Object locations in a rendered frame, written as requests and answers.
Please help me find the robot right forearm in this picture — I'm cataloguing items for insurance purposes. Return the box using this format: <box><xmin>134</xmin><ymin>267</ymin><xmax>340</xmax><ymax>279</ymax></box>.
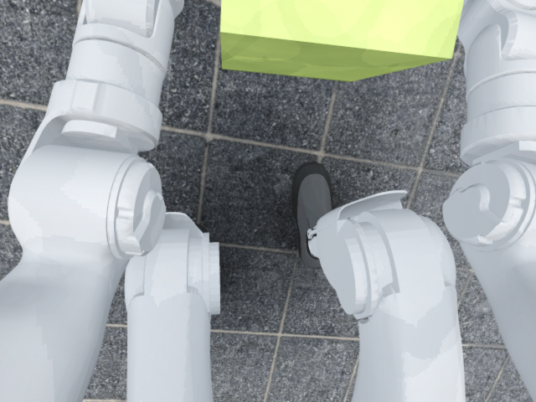
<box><xmin>457</xmin><ymin>0</ymin><xmax>536</xmax><ymax>167</ymax></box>

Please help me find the robot right upper arm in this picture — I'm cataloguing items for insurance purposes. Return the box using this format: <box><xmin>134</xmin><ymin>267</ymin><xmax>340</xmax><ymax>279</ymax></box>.
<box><xmin>442</xmin><ymin>157</ymin><xmax>536</xmax><ymax>402</ymax></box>

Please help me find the robot right shin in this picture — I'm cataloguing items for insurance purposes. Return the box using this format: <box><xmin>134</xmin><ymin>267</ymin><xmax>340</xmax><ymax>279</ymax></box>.
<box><xmin>307</xmin><ymin>190</ymin><xmax>456</xmax><ymax>291</ymax></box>

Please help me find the robot left forearm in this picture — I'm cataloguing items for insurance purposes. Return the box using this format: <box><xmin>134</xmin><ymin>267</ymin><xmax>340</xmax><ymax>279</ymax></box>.
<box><xmin>8</xmin><ymin>0</ymin><xmax>184</xmax><ymax>232</ymax></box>

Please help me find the robot left upper arm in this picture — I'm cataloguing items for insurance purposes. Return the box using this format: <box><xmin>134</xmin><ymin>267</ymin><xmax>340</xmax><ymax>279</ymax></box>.
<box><xmin>0</xmin><ymin>145</ymin><xmax>166</xmax><ymax>402</ymax></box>

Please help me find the carton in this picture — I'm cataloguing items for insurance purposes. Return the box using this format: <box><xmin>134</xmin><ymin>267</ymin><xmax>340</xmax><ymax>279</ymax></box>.
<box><xmin>220</xmin><ymin>0</ymin><xmax>464</xmax><ymax>82</ymax></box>

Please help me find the robot left thigh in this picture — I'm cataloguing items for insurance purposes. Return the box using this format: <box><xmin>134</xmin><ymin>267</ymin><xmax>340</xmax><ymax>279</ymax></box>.
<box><xmin>126</xmin><ymin>229</ymin><xmax>220</xmax><ymax>402</ymax></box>

